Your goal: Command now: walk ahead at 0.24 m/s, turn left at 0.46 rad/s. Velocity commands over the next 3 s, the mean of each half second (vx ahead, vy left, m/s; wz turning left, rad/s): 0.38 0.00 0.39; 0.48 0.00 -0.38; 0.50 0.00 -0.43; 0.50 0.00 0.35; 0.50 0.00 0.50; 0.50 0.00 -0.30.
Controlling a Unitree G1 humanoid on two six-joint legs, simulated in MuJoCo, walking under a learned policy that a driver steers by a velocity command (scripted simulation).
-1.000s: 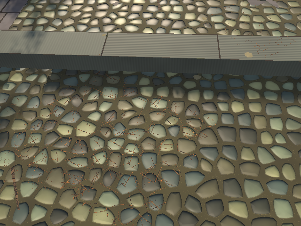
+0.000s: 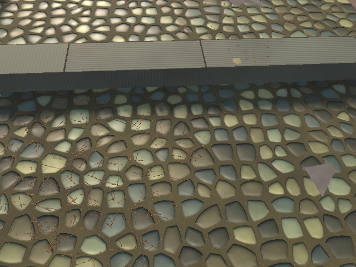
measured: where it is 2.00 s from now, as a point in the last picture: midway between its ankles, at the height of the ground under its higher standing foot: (173, 149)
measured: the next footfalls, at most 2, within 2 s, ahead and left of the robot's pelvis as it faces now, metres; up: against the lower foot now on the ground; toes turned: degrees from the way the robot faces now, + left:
left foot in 0.06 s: +0.04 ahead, +0.11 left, +0.00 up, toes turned +6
right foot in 0.54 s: +0.44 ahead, -0.01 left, +0.00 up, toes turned +10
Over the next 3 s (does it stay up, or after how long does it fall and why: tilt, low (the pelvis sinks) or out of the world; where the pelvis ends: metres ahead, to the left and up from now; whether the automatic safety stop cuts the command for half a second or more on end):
stays up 1.55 0.07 0.06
